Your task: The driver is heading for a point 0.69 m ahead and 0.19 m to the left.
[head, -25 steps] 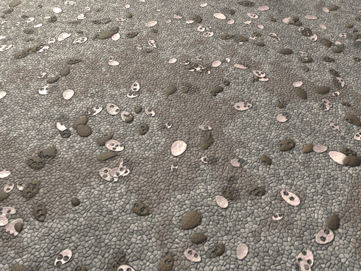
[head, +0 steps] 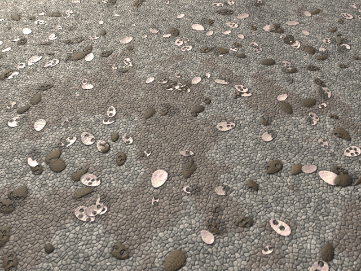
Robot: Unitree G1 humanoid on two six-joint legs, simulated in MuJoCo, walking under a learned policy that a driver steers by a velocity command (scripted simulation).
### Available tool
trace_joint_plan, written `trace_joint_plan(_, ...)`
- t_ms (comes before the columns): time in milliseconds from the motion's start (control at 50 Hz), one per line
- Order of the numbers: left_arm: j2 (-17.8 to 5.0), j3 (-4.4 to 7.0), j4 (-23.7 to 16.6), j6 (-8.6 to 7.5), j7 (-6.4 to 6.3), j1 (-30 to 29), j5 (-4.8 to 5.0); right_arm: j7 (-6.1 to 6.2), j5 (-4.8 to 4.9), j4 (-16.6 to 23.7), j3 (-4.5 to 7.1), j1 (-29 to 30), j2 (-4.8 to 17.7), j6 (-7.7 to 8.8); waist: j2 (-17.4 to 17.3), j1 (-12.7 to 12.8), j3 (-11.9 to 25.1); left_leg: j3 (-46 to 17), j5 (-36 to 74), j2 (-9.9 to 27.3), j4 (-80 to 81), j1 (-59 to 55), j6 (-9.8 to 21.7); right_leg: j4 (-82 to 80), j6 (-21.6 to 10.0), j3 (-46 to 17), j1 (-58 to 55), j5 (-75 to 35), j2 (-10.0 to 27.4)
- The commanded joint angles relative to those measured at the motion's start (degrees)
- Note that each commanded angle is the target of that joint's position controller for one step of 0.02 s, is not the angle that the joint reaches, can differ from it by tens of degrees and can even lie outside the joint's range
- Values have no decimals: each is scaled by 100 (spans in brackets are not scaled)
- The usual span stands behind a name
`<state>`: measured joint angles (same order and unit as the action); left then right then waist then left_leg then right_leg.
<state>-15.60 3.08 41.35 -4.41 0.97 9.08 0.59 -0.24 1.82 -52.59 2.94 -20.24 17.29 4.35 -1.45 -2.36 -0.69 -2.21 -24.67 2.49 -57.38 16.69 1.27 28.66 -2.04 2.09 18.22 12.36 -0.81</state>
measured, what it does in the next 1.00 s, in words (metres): walks ahead, turning left: left foot, then right foot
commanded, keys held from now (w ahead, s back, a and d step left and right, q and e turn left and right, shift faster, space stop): w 0.04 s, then w+q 0.82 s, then no key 0.14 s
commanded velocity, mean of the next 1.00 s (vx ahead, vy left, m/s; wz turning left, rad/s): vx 0.47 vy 0.00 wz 0.40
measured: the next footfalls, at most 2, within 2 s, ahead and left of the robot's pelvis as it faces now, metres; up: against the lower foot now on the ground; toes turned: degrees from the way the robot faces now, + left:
left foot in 0.42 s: +0.40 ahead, +0.14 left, +0.00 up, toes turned +11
right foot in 0.90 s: +0.72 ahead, +0.02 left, +0.00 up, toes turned +29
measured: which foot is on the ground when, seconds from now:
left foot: up 0.00-0.40, down 0.42-0.90, up 0.92-1.00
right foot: down 0.00-0.44, up 0.46-0.88, down 0.90-1.00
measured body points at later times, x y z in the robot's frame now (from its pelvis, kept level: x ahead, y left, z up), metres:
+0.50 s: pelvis +0.28 +0.05 -0.02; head +0.32 +0.06 +0.43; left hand +0.27 +0.33 -0.14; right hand +0.51 -0.17 -0.11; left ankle +0.36 +0.13 -0.74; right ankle +0.11 -0.11 -0.64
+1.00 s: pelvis +0.57 +0.07 -0.01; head +0.60 +0.08 +0.44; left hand +0.62 +0.39 -0.08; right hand +0.76 -0.15 -0.12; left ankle +0.40 +0.13 -0.65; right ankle +0.69 +0.01 -0.74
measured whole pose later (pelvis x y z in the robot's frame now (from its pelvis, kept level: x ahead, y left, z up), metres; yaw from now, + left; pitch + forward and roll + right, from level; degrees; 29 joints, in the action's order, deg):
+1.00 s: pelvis +0.57 +0.07 -0.01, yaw +28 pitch +2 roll +0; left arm -15.7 2.6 38.4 -6.2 1.1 6.5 -1.0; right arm 1.3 0.9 -41.8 3.4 -18.6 17.5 1.0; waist -1.1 -1.7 -1.7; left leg -8.7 -30.0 -5.7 -66.9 20.2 -1.0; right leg 29.8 -1.4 -0.2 23.0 5.8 -1.1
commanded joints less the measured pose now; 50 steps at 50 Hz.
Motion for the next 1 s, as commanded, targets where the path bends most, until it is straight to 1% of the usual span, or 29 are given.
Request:
trace_joint_plan(20,-712,183,-57,-48,29,737,-62,-27,-45,619,159,582,679,226,726,480,-35,-158,713,511,-800,2703,160,-1808,-1052,-2322,-2025,499,1600)
trace_joint_plan(100,-687,189,36,-138,-9,575,-75,-91,-55,612,96,594,331,18,637,219,-148,-97,1441,624,-265,2426,-41,-2179,-1026,-1199,-1445,-1045,1373)
trace_joint_plan(180,-785,212,211,-185,-61,696,-109,-120,-71,866,33,1230,210,-22,483,367,-335,-113,2624,398,1134,2307,-124,-2348,-859,-304,-1208,-1474,1213)
trace_joint_plan(260,-893,235,433,-178,-127,1012,-50,-226,-69,1203,-42,1980,123,7,364,622,-526,134,3283,198,2146,2065,15,-2452,-738,181,-1473,-1547,1337)
trace_joint_plan(320,-931,256,566,-56,-155,1154,-2,-343,-64,1437,-33,2240,178,17,344,614,-526,243,2856,75,2474,2225,217,-2062,-622,372,-2264,-2322,1552)
trace_joint_plan(360,-1083,294,541,52,-212,1087,-12,-399,-68,1530,41,2099,331,7,534,430,-248,568,2239,-226,2461,1842,405,-1353,-485,546,-2645,-4266,1587)
trace_joint_plan(380,-1176,316,516,118,-254,1075,-28,-402,-67,1511,121,1791,477,-21,682,244,47,745,1887,-434,2380,1401,519,-729,-406,624,-2772,-5320,1571)
trace_joint_plan(400,-1212,314,479,193,-298,1035,-45,-381,-55,1371,255,1092,703,-45,718,-137,474,862,1774,-669,2448,498,671,294,-295,738,-2616,-5885,1467)
trace_joint_plan(420,-1199,283,404,211,-348,1015,-51,-297,-37,1189,431,178,1033,-79,519,-613,948,461,1976,-589,2652,-1101,924,1694,-91,805,-1637,-5247,1286)
trace_joint_plan(440,-560,71,150,89,-280,1563,-207,-196,-66,1150,583,-379,1654,-120,-789,-340,1744,-2123,1756,921,2555,-3512,1802,3950,268,722,781,-1327,533)
trace_joint_plan(460,-426,-50,91,-162,-165,1558,-139,-204,-18,1234,506,-380,1510,-87,-970,-277,2574,-4790,790,1750,3666,-4413,2544,5181,359,-465,2115,2163,-359)
trace_joint_plan(480,-930,92,-61,-330,-73,839,117,-184,-72,1219,407,-283,1123,-71,-502,-519,1942,-4060,555,1513,3941,-4039,2110,5335,218,-958,2722,1781,55)
trace_joint_plan(500,-927,68,-207,-416,-58,479,181,-164,-69,1255,362,42,950,-45,-175,-386,1173,-3235,824,1288,4015,-3146,1849,4913,109,-850,2794,1271,325)
trace_joint_plan(520,-867,72,-203,-438,-102,363,63,-155,-75,1342,312,435,815,-35,270,-111,657,-2660,1398,1048,4111,-2154,1679,4334,123,-781,2513,947,543)
trace_joint_plan(540,-912,124,-193,-391,-143,400,-61,-137,-133,1438,261,707,675,-32,246,110,377,-2266,1985,868,4264,-1413,1627,3957,180,-758,2099,738,683)
trace_joint_plan(560,-900,140,-211,-320,-141,508,-102,-119,-188,1521,248,849,650,-35,34,278,298,-2134,2366,763,4388,-919,1670,3808,253,-768,1757,668,730)
trace_joint_plan(620,-678,102,-289,-157,-163,514,-168,-42,-135,1525,289,828,744,-15,-48,382,170,-1541,2974,518,4552,-173,1658,3011,524,-558,1531,284,727)
trace_joint_plan(680,-486,24,-509,-152,-167,-187,-183,49,-81,1450,340,587,892,-44,-104,134,43,-1152,2767,178,4489,117,1362,1610,647,-476,1361,-992,523)
trace_joint_plan(720,-415,-11,-613,-191,-126,-635,-131,83,-57,1387,346,367,905,-93,-205,-86,57,-1150,2342,77,4392,160,1189,785,655,-430,1022,-1692,288)
trace_joint_plan(760,-500,12,-713,-227,-76,-936,-48,99,-30,1303,352,136,920,-133,-287,-202,57,-1429,2018,188,4251,-43,1131,386,637,-507,885,-1850,159)
trace_joint_plan(820,-733,105,-761,-293,-4,-970,-10,127,-20,1267,341,3,846,-193,-406,-125,103,-2018,1794,423,3700,-698,1018,-41,476,-725,828,-1339,115)
trace_joint_plan(860,-851,187,-672,-343,1,-550,2,129,-45,1311,344,121,813,-226,-573,158,180,-2242,1990,446,3271,-821,884,-245,253,-653,290,-912,103)
trace_joint_plan(880,-995,266,-560,-371,-35,-50,-82,121,-76,1345,283,178,632,-229,-527,428,443,-2002,2513,153,2615,-776,675,-457,51,-605,-453,-1095,210)
trace_joint_plan(900,-1296,335,-539,-394,-77,631,-244,117,-169,1463,162,142,313,-215,-27,688,1242,-1559,2076,-200,1136,-288,412,-206,-331,-1337,-1786,-1694,1104)
trace_joint_plan(920,-1697,439,-354,-305,-61,1032,-345,138,-44,1554,70,-726,23,-176,1843,352,1954,-801,-655,-1075,-761,1640,-50,-403,-1398,-3700,-3587,-2001,2377)
trace_joint_plan(940,-1197,339,-391,-263,-7,1064,-146,159,-46,1411,136,-875,551,-171,1605,419,1913,-1010,-1211,-761,-1641,2223,-190,-592,-1491,-4416,-3563,-1738,2584)
trace_joint_plan(960,-841,228,-476,-221,-13,796,-112,168,-47,1419,229,-353,850,-221,987,563,1288,-1027,-832,-613,-1984,2362,-295,-549,-1304,-3499,-2988,-2253,2347)
trace_joint_plan(980,-688,155,-506,-173,-2,515,-157,190,-108,1492,237,51,849,-273,519,523,954,-832,-565,-463,-1909,2238,-371,-498,-1157,-2685,-2393,-3076,2068)
trace_joint_plan(1000,-572,106,-445,-138,16,323,-148,198,-170,1586,247,356,793,-305,396,459,613,-737,-449,-331,-1552,2176,-411,-535,-1103,-2139,-1852,-3808,1806)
